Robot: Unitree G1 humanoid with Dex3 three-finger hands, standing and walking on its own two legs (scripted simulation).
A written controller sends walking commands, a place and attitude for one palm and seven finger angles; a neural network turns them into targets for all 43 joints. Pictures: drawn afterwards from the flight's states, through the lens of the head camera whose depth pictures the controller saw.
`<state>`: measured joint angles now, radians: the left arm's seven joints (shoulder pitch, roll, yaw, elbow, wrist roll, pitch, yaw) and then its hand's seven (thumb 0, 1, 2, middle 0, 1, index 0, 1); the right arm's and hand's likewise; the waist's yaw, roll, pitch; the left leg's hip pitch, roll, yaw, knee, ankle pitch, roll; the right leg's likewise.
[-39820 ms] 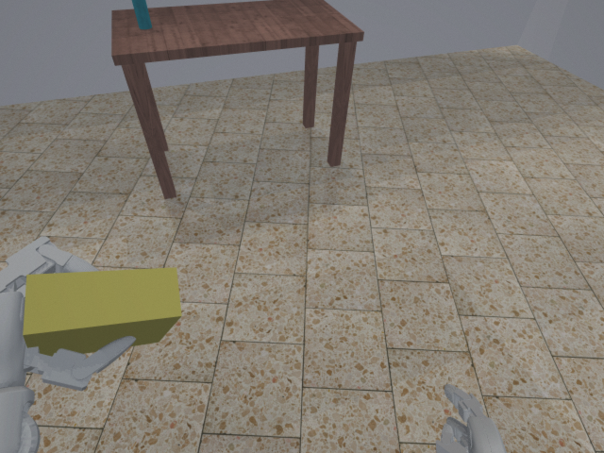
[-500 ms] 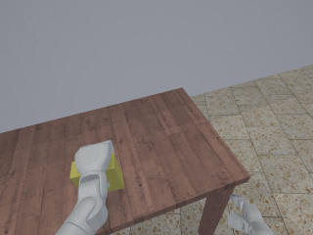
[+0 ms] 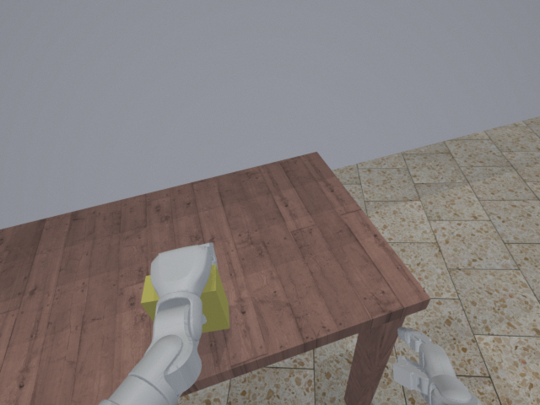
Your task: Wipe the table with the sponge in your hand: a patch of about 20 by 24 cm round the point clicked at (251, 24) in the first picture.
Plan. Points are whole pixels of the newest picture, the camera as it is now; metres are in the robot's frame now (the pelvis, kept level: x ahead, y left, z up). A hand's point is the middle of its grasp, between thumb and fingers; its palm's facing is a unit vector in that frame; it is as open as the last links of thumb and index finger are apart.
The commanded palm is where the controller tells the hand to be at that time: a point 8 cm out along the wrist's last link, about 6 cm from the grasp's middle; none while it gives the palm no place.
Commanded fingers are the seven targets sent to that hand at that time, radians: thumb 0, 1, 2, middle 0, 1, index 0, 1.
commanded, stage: slide across to the third lane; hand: left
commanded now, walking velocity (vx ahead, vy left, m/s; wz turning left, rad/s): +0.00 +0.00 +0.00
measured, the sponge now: (192, 309) +0.28 +0.19 -0.02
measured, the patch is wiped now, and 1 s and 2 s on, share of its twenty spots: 0.65 0.85 0.95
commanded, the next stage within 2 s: wipe forward along the third lane in 0.22 s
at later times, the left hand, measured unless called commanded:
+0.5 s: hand (221, 273) +0.32 +0.14 +0.03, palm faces -0.02 -0.08 -1.00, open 9.5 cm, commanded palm +0.29 +0.13 +0.07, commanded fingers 0.00 0.10 1.30 -1.20 -1.60 -1.20 -1.60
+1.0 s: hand (222, 247) +0.37 +0.15 +0.03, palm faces -0.06 -0.05 -1.00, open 9.5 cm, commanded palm +0.35 +0.15 +0.06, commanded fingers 0.00 0.10 1.30 -1.20 -1.60 -1.20 -1.60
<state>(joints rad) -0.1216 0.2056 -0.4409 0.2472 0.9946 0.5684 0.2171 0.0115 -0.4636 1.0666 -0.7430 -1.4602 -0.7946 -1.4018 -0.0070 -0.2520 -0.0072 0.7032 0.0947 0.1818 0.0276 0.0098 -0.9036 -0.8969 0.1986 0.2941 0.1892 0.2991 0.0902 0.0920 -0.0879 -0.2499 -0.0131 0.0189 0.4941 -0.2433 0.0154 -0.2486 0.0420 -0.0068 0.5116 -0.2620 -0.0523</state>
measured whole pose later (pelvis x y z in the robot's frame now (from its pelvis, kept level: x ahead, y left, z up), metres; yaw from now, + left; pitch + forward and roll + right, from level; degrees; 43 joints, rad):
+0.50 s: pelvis -0.01 -0.01 +0.00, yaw +0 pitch +1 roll +1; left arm -0.37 0.09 -0.46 0.56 0.96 0.61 0.28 0.00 -0.48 1.07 -0.77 -1.43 -0.82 -1.37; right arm -0.02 -0.23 0.01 0.75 0.09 0.20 0.03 0.01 -0.90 -0.90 0.20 0.29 0.20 0.30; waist 0.08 0.06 -0.11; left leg -0.30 0.00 0.01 0.50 -0.23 0.00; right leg -0.30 0.05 -0.02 0.53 -0.25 -0.07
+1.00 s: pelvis -0.01 -0.02 +0.00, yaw +0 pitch +6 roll +1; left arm -0.61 0.14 -0.29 0.86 0.95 0.54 0.29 0.00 -0.50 1.08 -0.79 -1.42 -0.84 -1.36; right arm 0.07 -0.24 0.00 0.76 0.09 0.20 -0.05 0.01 -0.90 -0.90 0.20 0.29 0.20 0.30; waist 0.00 0.05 -0.13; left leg -0.41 0.02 0.01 0.52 -0.22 -0.01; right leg -0.41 0.07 -0.01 0.54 -0.23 -0.08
